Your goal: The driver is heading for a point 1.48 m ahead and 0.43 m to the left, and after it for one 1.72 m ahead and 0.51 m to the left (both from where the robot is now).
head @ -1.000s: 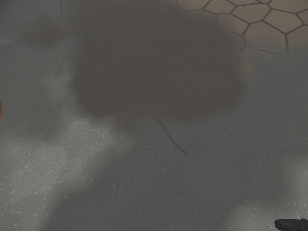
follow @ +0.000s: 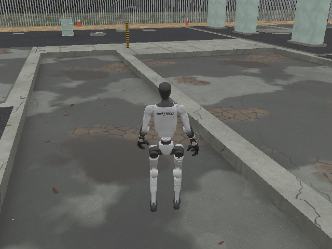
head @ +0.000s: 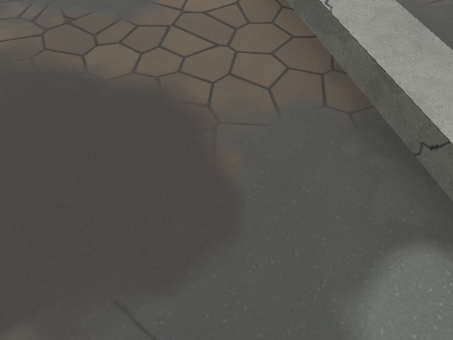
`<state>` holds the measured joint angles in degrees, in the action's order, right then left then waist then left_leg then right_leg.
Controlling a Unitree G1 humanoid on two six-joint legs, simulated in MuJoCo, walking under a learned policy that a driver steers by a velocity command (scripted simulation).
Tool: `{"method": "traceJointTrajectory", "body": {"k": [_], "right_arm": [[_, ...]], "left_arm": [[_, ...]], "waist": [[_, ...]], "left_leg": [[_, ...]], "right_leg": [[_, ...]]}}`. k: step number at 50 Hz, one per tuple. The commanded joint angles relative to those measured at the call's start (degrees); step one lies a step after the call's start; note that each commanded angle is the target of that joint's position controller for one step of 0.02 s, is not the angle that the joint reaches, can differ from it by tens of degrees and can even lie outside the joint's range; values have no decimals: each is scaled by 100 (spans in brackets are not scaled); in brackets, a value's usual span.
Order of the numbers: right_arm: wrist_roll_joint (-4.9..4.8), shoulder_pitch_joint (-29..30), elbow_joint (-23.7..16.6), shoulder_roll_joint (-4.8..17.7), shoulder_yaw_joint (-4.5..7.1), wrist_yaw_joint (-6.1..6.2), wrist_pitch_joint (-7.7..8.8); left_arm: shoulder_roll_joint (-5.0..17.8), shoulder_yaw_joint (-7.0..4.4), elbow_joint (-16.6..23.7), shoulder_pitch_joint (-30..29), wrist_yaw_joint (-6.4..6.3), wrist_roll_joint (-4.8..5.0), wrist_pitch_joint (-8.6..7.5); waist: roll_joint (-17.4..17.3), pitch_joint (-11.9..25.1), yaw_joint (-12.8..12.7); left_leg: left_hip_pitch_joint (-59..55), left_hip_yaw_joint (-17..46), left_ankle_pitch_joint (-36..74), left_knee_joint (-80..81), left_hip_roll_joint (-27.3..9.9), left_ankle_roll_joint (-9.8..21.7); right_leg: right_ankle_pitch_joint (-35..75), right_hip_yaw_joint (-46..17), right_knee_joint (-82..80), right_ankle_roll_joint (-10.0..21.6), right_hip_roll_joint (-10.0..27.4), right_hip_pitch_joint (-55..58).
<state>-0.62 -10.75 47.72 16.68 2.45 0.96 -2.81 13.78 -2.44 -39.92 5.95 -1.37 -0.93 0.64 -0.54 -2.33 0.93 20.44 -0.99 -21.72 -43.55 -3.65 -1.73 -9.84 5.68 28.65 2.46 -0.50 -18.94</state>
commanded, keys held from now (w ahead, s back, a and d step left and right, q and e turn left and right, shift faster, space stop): q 0.66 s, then no key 0.34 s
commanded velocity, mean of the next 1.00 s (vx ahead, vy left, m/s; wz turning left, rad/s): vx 0.01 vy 0.00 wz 0.44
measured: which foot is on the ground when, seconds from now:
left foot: up 0.00-0.02, down 0.04-0.48, up 0.50-0.86, down 0.88-1.00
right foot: down 0.00-0.04, up 0.06-0.46, down 0.48-0.90, up 0.92-1.00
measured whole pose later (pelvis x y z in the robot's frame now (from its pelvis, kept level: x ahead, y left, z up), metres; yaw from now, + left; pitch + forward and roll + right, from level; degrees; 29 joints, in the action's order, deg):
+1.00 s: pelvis +0.00 +0.03 +0.01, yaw +29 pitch +0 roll -1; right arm 1.1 -8.2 40.0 14.6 1.9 0.1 -1.2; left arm 18.4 -3.6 -47.4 9.1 -1.2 0.0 1.2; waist 2.6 -3.3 -1.4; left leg 13.7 0.5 -14.3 -27.6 1.2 2.1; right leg -29.9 0.1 47.5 -3.6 3.4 -19.7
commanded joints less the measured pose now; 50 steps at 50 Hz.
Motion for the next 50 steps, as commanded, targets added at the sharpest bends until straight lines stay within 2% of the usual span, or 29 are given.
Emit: {"method": "traceJointTrajectory", "body": {"k": [1,2,3,4,5,7,9,14,19,21,23,24,25,26,27,28,30,33,35,37,40,42,43,44,45,46,47,48,50], "right_arm": [[37,-387,-222,521,179,-60,54],[91,-475,-241,696,224,-80,64],[101,-480,-329,1314,363,-8,86],[201,-431,-444,1517,398,-30,144],[316,-424,-498,1384,366,-42,263],[100,34,-583,1143,347,-6,363],[-23,83,-623,949,294,59,331],[-32,-215,-660,1087,393,171,196],[-33,46,-834,1188,455,119,89],[-74,190,-890,1171,457,107,57],[-150,429,-986,1087,430,143,18],[-110,316,-1020,899,376,162,17],[20,-55,-984,528,281,129,32],[-39,-67,-1118,890,409,124,93],[-18,-172,-992,1296,534,124,107],[-47,-203,-889,1364,597,117,73],[-32,-226,-814,1099,559,131,-39],[-109,205,-1098,784,441,61,-28],[-65,404,-1241,652,363,33,-2],[-9,402,-1295,539,284,-8,13],[-5,297,-1277,613,270,-42,7],[-1,60,-1179,602,276,-72,-5],[13,-174,-1069,605,286,-87,0],[27,-235,-1068,776,317,-63,-3],[68,-384,-1140,1183,370,17,-10],[222,-131,-1175,1115,298,-16,63],[255,2,-1206,853,239,-69,177],[254,166,-1112,730,186,-83,267],[147,457,-1050,763,201,-71,355]], "left_arm": [[962,-326,257,-254,-95,144,11],[853,-327,159,-86,-109,205,29],[542,-272,267,76,-101,61,24],[617,-280,511,-604,-139,28,5],[756,-344,490,-703,-145,39,3],[775,-411,250,-343,-167,59,51],[758,-420,217,-336,-191,40,40],[575,-328,248,-555,-136,150,-62],[742,-348,159,-406,-24,201,-133],[798,-368,98,-226,29,208,-187],[839,-408,-65,180,77,191,-244],[1074,-474,-111,336,59,133,-240],[1407,-514,-19,259,0,35,-185],[1520,-523,10,186,49,-177,-183],[1226,-438,119,-54,50,-136,-222],[962,-368,144,-308,31,-67,-234],[867,-316,150,-424,-20,68,-222],[960,-321,30,-41,-120,22,-149],[1072,-350,-50,191,-137,21,-106],[1227,-387,-60,113,-86,58,-76],[1371,-408,-124,82,17,137,-53],[1371,-378,-196,20,51,229,-48],[1281,-335,-248,14,52,273,-49],[1071,-252,-409,349,75,239,-88],[659,-96,-350,488,128,-51,-137],[597,-79,-192,229,78,-31,-127],[1043,-195,-218,33,17,50,-69],[1104,-244,-280,78,9,115,-32],[1131,-305,-489,276,-66,88,62]], "waist": [[628,601,174],[283,455,187],[-1269,438,-129],[-1777,141,253],[-1197,242,273],[-612,357,-30],[-609,548,-70],[-710,784,116],[-961,696,119],[-1001,699,43],[-902,723,-220],[-558,854,-168],[857,943,113],[1616,691,110],[1037,553,142],[808,416,215],[754,264,151],[932,297,-128],[916,460,-293],[947,569,-292],[1053,580,-277],[1007,560,-110],[930,562,29],[599,633,22],[-685,1040,-137],[-1433,952,-104],[-930,794,79],[-924,634,-30],[-839,429,-115]], "left_leg": [[-645,-259,592,949,178,296],[-806,192,1231,1705,18,538],[-1161,1936,2629,2281,-1171,1107],[-1055,3103,3114,2751,-1845,2030],[-1057,2945,3048,2744,-1714,2088],[-1308,2133,3145,2436,-1139,1513],[-1487,1933,3653,2295,-946,1393],[-1975,2016,3538,2131,-770,1388],[-1411,2532,3172,2147,-701,1434],[-1381,2768,3178,2043,-626,1360],[-1095,2760,2643,1777,-326,1052],[-557,2546,1709,1372,-53,776],[282,1617,-431,36,700,424],[1145,1087,-1737,-1023,1040,144],[1205,1171,-1432,-1920,654,-21],[1249,1099,-1029,-2242,591,-109],[1450,971,-457,-2583,515,-315],[1567,567,-112,-2054,378,-479],[1395,516,-186,-1453,280,-514],[854,349,-293,-780,214,-451],[123,46,-177,128,307,-315],[-437,-77,480,1181,394,-122],[-986,-148,1163,2013,468,48],[-1704,191,1970,2483,279,223],[-2636,1621,3891,2387,-928,560],[-1934,2353,4099,2349,-1764,1627],[-1617,2252,3560,2499,-1615,1915],[-1446,1880,3200,2539,-1325,1723],[-1342,1554,2929,2559,-1026,1406]], "right_leg": [[284,-1033,-672,763,1463,353],[51,-718,-107,375,1176,173],[-851,79,1384,-241,402,-638],[-2558,-242,2341,-460,-369,-1630],[-2640,-789,3263,-451,-223,-1739],[-1910,-978,3490,-493,-63,-1834],[-1502,-985,3444,-627,-51,-1685],[-1115,-996,2013,-763,-136,-1369],[-1154,-1014,974,-713,-268,-445],[-981,-1015,374,-640,-294,-127],[82,-914,-895,-486,-228,659],[542,-1292,-1054,-273,358,1364],[1801,-2434,-1045,228,1592,1915],[2333,-3478,-1158,1165,2381,1468],[2054,-3169,-1181,1328,2334,1314],[1730,-2554,-1117,1086,1930,1197],[1537,-1899,-1075,896,1544,1237],[1855,-1376,-1140,1021,1438,1557],[2023,-1361,-1093,1124,1552,1843],[2143,-1193,-1039,1135,1586,1725],[2305,-1102,-931,1108,1629,1478],[2159,-1057,-666,954,1584,1356],[1940,-965,-443,757,1482,1131],[1338,-778,-160,347,1285,697],[-508,-288,939,-229,809,-100],[-2545,-399,1431,-516,383,-545],[-2723,-675,2156,-632,476,-559],[-2497,-788,2451,-638,496,-601],[-1979,-864,2570,-703,517,-703]]}}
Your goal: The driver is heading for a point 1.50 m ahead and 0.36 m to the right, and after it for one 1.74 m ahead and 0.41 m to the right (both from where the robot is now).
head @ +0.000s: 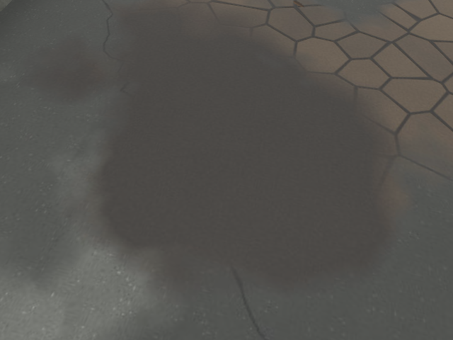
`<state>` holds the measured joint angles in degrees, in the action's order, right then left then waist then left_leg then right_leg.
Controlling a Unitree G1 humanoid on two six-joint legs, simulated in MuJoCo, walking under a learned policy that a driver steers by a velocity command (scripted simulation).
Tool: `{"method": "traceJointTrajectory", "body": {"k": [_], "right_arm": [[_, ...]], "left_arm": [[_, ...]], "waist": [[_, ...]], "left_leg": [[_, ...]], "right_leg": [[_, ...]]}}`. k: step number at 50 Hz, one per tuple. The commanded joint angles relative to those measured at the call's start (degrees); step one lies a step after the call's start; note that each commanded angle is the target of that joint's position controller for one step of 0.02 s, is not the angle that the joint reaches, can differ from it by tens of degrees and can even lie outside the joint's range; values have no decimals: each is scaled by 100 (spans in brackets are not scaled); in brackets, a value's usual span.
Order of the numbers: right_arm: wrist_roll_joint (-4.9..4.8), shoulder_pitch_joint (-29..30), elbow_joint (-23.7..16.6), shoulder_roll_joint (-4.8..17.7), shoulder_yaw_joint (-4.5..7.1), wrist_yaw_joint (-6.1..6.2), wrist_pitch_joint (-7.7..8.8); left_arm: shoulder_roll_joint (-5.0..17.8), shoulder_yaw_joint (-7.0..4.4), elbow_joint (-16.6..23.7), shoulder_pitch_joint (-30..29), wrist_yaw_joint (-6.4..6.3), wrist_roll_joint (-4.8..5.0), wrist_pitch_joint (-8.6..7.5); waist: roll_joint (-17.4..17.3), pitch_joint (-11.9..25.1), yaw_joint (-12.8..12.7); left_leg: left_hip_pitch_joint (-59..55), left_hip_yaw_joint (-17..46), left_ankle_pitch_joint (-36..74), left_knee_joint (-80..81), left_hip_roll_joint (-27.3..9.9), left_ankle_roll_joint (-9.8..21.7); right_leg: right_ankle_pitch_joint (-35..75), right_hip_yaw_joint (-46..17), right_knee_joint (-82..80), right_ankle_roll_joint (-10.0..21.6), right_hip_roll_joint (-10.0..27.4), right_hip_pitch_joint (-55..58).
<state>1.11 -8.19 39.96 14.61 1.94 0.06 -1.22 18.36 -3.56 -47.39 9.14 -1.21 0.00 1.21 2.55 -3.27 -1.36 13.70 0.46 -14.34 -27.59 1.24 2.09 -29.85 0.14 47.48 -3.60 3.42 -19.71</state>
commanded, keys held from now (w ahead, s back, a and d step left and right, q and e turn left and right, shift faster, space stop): no key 0.82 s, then w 0.18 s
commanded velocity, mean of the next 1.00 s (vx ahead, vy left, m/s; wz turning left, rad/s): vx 0.03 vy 0.00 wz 0.04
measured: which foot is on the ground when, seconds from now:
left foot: down 0.00-1.00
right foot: up 0.00-0.20, down 0.22-1.00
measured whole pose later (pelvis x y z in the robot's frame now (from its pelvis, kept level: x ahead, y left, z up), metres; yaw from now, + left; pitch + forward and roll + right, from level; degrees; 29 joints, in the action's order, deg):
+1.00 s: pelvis +0.02 -0.02 -0.01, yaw +0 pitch -1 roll +0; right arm -1.2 -13.9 60.1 13.9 2.3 1.5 1.7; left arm 14.3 -1.2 -60.5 14.5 -1.7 0.9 -2.0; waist 0.3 0.2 -0.1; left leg 12.8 1.0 -22.2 -33.0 1.1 2.3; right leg -25.6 -1.2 34.3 1.9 0.6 -11.8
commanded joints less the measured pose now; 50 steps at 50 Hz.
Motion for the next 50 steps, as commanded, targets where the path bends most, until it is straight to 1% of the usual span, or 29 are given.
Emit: {"method": "traceJointTrajectory", "body": {"k": [1,3,4,5,7,8,9,10,11,12,13,14,15,16,17,19,23,27,34,41,42,43,44,45,46,47,49,50], "right_arm": [[-30,232,-220,900,217,39,210],[-27,301,-125,752,178,57,212],[-35,339,-85,723,173,60,204],[-35,325,-33,727,175,63,191],[-37,276,84,770,183,62,163],[-50,300,132,759,174,61,153],[-83,378,176,723,154,60,147],[-123,356,254,665,128,51,147],[-88,159,344,588,101,35,186],[6,-26,381,602,109,-6,227],[7,-45,428,581,120,-2,223],[9,219,465,692,131,21,203],[-26,313,474,663,142,55,175],[-46,318,521,626,138,87,132],[-44,257,574,638,144,105,97],[-46,187,693,617,151,115,81],[-65,118,935,603,158,121,91],[-72,33,1164,620,160,140,99],[-86,-82,1491,641,141,178,108],[-96,-157,1731,614,108,198,114],[-103,-248,1802,580,101,203,107],[-142,-278,1832,618,120,213,93],[-172,-300,1830,663,141,219,93],[-179,-293,1804,669,146,220,121],[-191,-312,1782,664,144,211,183],[-217,-406,1793,659,148,191,265],[-263,-743,1872,750,189,137,420],[-276,-929,1917,849,221,108,472]], "left_arm": [[609,-188,203,22,-87,-6,18],[431,-144,107,165,-81,22,11],[351,-111,95,108,-80,27,2],[299,-81,105,2,-80,24,-7],[311,-59,98,-73,-75,32,-23],[325,-56,55,-11,-67,43,-31],[304,-47,-18,116,-54,37,-44],[287,-24,-85,234,-36,-14,-68],[462,-37,-111,264,-37,-96,-86],[824,-98,-104,251,-51,-82,-85],[832,-124,-215,121,-19,-7,-95],[561,-66,-192,30,18,-9,-129],[448,-27,-249,-3,17,-57,-165],[428,-8,-288,-34,18,-70,-202],[403,5,-343,-15,16,-63,-237],[384,27,-463,85,-4,-46,-261],[372,59,-611,95,-51,-36,-231],[350,85,-739,93,-68,-33,-214],[291,123,-939,104,-71,-29,-196],[241,155,-1102,176,-83,-28,-182],[206,161,-1171,286,-90,-18,-172],[229,146,-1194,317,-103,22,-157],[260,133,-1165,291,-117,48,-153],[261,132,-1111,249,-127,56,-175],[243,137,-1066,247,-124,69,-232],[199,146,-1045,278,-107,87,-313],[98,158,-979,228,-42,106,-484],[3,173,-915,151,0,117,-560]], "waist": [[-1088,517,59],[-1031,600,3],[-1030,591,39],[-1029,580,108],[-1015,593,187],[-1002,593,161],[-952,571,56],[-842,520,-56],[-609,569,5],[-81,552,247],[338,505,335],[152,388,154],[124,384,151],[143,335,147],[108,322,142],[19,336,124],[-150,271,93],[-253,250,88],[-272,237,103],[-244,211,114],[-248,333,115],[-251,260,123],[-252,58,141],[-275,-228,151],[-316,-441,156],[-377,-530,175],[-600,-468,286],[-836,-396,329]], "left_leg": [[-513,1259,2501,939,-1434,1008],[-487,995,2562,903,-1273,992],[-505,930,2452,870,-1206,967],[-523,944,2344,844,-1193,975],[-567,1112,2100,812,-1257,1037],[-529,1177,1918,799,-1263,1028],[-422,1161,1647,751,-1197,947],[-244,1100,1278,734,-1077,756],[-28,1037,902,696,-904,486],[105,757,427,566,-567,257],[-176,422,205,615,-272,71],[-382,360,213,458,-228,-25],[-452,341,341,392,-243,-19],[-460,377,556,378,-274,10],[-449,369,695,379,-269,20],[-466,368,806,395,-282,30],[-419,334,879,424,-269,-22],[-424,305,947,433,-264,-63],[-455,277,1010,434,-270,-82],[-442,251,990,440,-269,-80],[-480,183,399,441,-201,-60],[-361,123,-672,384,-108,6],[-99,164,-1747,372,-96,100],[198,303,-2433,429,-165,201],[369,473,-2731,487,-266,298],[371,666,-2782,527,-391,393],[15,1269,-2819,720,-758,654],[-235,1783,-2923,983,-1057,847]], "right_leg": [[229,-307,781,-140,91,-451],[496,-251,442,-189,78,-182],[577,-214,87,-189,82,-69],[596,-176,-248,-182,66,40],[646,-131,-822,-155,24,259],[841,-105,-1175,-123,0,429],[1271,-51,-1732,-62,-40,706],[2109,-41,-2510,31,-57,1107],[2909,-323,-2621,137,145,1540],[3516,-504,-2397,309,424,1635],[2650,-433,-2307,521,334,1116],[2206,-419,-2445,522,238,840],[2124,-408,-2525,453,215,751],[2241,-366,-2544,384,160,743],[2317,-340,-2535,344,137,793],[2347,-290,-2498,314,93,859],[2304,-258,-2491,339,40,913],[2313,-232,-2490,358,1,935],[2324,-180,-2503,361,-67,922],[2292,-143,-2517,351,-118,888],[1731,-69,-2510,372,-191,921],[817,-2,-2421,448,-286,794],[-123,-36,-2357,549,-307,537],[-744,-131,-2339,643,-272,254],[-976,-227,-2295,720,-227,42],[-927,-293,-2196,772,-185,-91],[-487,-231,-1745,781,-219,-412],[-136,-64,-1378,754,-317,-594]]}}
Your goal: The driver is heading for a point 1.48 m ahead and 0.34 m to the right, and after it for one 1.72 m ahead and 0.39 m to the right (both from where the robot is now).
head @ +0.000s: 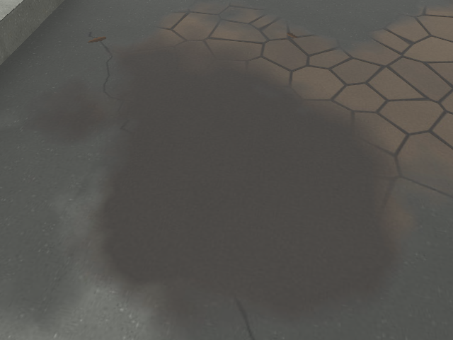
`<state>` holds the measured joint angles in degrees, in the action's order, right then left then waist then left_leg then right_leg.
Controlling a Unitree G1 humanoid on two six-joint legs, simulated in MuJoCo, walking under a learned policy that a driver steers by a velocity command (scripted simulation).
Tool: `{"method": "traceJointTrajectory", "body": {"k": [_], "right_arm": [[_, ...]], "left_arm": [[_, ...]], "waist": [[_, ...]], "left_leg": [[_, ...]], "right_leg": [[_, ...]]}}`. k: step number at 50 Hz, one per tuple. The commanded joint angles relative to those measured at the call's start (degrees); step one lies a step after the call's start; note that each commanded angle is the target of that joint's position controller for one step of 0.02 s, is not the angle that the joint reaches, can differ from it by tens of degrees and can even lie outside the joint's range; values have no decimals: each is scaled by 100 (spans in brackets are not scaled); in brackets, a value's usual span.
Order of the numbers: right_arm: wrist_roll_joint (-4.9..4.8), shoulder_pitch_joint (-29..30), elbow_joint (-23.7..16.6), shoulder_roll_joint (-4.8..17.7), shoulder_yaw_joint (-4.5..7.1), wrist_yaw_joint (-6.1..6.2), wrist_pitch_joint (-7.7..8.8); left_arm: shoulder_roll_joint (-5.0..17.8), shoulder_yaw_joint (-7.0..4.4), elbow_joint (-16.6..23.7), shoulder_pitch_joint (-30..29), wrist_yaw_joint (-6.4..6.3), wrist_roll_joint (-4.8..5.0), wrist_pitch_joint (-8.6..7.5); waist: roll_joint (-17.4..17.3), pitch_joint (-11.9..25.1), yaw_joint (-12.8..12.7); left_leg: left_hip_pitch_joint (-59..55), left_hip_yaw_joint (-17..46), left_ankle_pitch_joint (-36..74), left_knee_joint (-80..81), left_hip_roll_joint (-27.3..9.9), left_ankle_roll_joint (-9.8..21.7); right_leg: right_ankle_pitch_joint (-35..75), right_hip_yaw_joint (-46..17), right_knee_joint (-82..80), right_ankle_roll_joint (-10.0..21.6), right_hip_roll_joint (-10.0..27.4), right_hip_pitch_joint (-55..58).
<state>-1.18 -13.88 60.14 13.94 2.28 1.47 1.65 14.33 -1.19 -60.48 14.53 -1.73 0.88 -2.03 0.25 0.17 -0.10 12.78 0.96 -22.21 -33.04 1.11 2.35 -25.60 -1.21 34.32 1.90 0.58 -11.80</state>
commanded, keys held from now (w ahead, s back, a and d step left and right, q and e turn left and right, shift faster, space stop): w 1.00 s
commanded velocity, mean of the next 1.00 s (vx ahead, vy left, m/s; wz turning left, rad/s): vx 0.44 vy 0.00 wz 0.00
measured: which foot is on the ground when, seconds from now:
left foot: down 0.00-0.12, up 0.14-0.48, down 0.50-1.00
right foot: down 0.00-0.52, up 0.54-1.00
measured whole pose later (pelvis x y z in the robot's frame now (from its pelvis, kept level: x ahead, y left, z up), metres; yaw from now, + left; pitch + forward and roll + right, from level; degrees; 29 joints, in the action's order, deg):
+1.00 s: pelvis +0.48 -0.01 +0.00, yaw -1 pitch +2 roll +3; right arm -1.0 -21.5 58.0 15.2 2.9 0.3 4.1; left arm 14.0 -2.2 -48.1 1.9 1.5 1.1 -5.2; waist 1.7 -0.5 4.6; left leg -3.2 -2.4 -18.2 -13.0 2.8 0.9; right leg 0.1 -0.2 30.1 1.1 4.7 -32.5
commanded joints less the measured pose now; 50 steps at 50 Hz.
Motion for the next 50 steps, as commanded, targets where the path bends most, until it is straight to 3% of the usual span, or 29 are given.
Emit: {"method": "traceJointTrajectory", "body": {"k": [1,3,5,6,7,8,9,10,11,13,15,17,19,21,23,24,25,26,27,28,29,30,32,33,38,42,46,48,50], "right_arm": [[-50,-464,-78,1019,216,-54,216],[-40,-274,-193,1061,218,-75,245],[-81,680,-569,896,165,-98,250],[-62,1162,-844,592,87,-120,333],[27,1157,-1027,494,65,-142,492],[4,1002,-943,665,110,-174,556],[-108,853,-898,599,98,-225,579],[-167,891,-909,514,76,-255,580],[-154,1079,-986,493,79,-275,580],[-81,1254,-1120,341,58,-332,541],[-26,1562,-1305,137,-34,-402,495],[7,2043,-1520,-2,-121,-412,457],[-37,2209,-1662,229,-81,-394,406],[-63,2176,-1732,494,1,-387,396],[-61,1559,-1605,773,155,-364,392],[-79,722,-1344,950,279,-333,362],[-86,-158,-1088,1127,384,-284,317],[83,-952,-927,1646,501,-248,294],[80,-1054,-842,1392,403,-298,283],[21,-477,-878,1044,286,-333,337],[26,69,-989,829,221,-337,382],[83,480,-1028,695,173,-370,443],[175,775,-1003,493,113,-403,504],[156,736,-949,481,107,-407,513],[136,123,-705,861,177,-201,520],[63,-323,-608,957,185,-106,456],[9,-826,-413,1008,206,-96,353],[-1,-916,-362,1047,237,-90,282],[0,-829,-381,1129,274,-84,214]], "left_arm": [[299,-44,446,-414,92,51,-302],[294,-43,459,-314,145,77,-383],[422,-103,81,691,181,88,-432],[886,-250,-204,1449,176,92,-454],[1488,-431,-368,2098,210,89,-441],[1021,-289,-303,2012,230,-25,-448],[738,-216,-246,1858,246,-90,-465],[657,-188,-182,1743,262,-102,-463],[579,-143,-166,1657,271,-61,-428],[344,-46,-122,1577,226,-74,-329],[409,-23,94,1164,124,-89,-275],[701,-80,182,1117,33,-93,-300],[911,-162,96,1333,9,-13,-350],[890,-203,66,1358,14,44,-355],[975,-262,93,1283,24,-19,-274],[936,-260,131,1225,27,-71,-197],[877,-229,210,1192,35,-120,-160],[197,-48,339,1810,106,-190,-209],[-98,46,244,1938,154,-58,-361],[485,-121,460,1319,188,126,-493],[685,-169,646,772,180,225,-553],[656,-191,692,551,134,178,-553],[491,-244,642,776,75,56,-397],[374,-237,640,842,64,42,-328],[472,-296,1086,-202,34,-80,-256],[319,-234,1323,-1063,130,-50,-336],[317,-175,1562,-1716,265,19,-370],[409,-183,1679,-1836,334,31,-400],[585,-240,1670,-1556,373,43,-433]], "waist": [[-894,-676,180],[-966,-721,1],[-693,-661,-603],[327,-540,-841],[1671,-245,-949],[1177,-237,-784],[750,-357,-600],[535,-397,-515],[340,-576,-472],[415,-596,-362],[425,-721,-266],[516,-787,-317],[667,-849,-258],[656,-798,-103],[802,-209,289],[803,303,690],[711,773,1068],[-608,1737,847],[-1493,2421,749],[-1101,1314,671],[-690,545,493],[-236,119,260],[-429,5,-139],[-467,-41,-208],[-249,-418,-52],[-214,-434,241],[-218,-533,471],[-267,-521,433],[-427,-346,203]], "left_leg": [[-279,2312,-2180,1842,-1398,1038],[55,2623,-1757,1977,-1621,1169],[919,1551,-469,1271,-1071,725],[1835,381,694,-256,-313,252],[3117,-316,325,-2015,223,-109],[3823,73,-938,-3049,93,-111],[4198,294,-809,-3670,-140,6],[4536,209,-488,-3912,-325,85],[4766,106,-171,-3788,-501,116],[4305,-113,334,-3251,-670,52],[3357,-384,1118,-2070,-551,-135],[2119,-591,1935,-834,-299,-227],[1682,-515,2232,-313,-207,-149],[1551,-393,2321,139,-157,38],[778,-458,2090,115,55,258],[-165,-544,1959,86,197,414],[-1509,-266,1896,30,-86,589],[-3672,2055,970,144,-1619,1361],[-3901,4419,-114,1518,-2418,1856],[-2969,4044,-561,1874,-2161,1546],[-1944,3114,-271,1998,-1992,1346],[-988,2405,412,2176,-1775,1230],[-44,1558,962,2454,-1391,1081],[183,1370,1017,2585,-1329,1118],[131,926,1329,2947,-1318,1238],[-194,431,1700,2882,-1122,998],[-927,380,1794,2580,-1335,949],[-1365,453,1988,2307,-1535,879],[-1599,483,2767,1893,-1633,766]], "right_leg": [[-168,247,300,204,-118,-1436],[-23,234,172,378,-84,-1016],[402,12,-898,553,22,424],[671,-1152,-1400,783,591,1467],[1858,-2886,-1886,1262,1652,2799],[2691,-3213,-1794,1429,2018,3031],[3087,-2859,-1667,1372,1966,3095],[3249,-2433,-1699,1278,1853,3154],[3531,-2029,-1827,1146,1785,3052],[3699,-1386,-2175,913,1479,2486],[3463,-780,-2566,834,1100,1411],[3181,-392,-2958,777,865,481],[3145,-408,-3163,775,1071,552],[3876,-331,-2891,655,1236,1100],[5811,-184,-1933,484,1326,1612],[6465,-33,-935,368,1182,1543],[5942,27,311,223,986,738],[3264,148,2608,-40,213,-1297],[-536,-463,4103,-96,-454,-2123],[-400,-718,4640,54,-100,-2722],[96,-518,4538,167,212,-2803],[566,-409,4160,177,494,-2545],[941,-436,3627,163,794,-1827],[934,-396,3435,131,833,-1714],[2112,-271,2004,-193,955,-2635],[3159,5,500,-259,691,-2456],[3025,64,-209,-221,530,-2487],[2598,35,-438,-84,482,-2502],[2138,140,-587,80,337,-2008]]}}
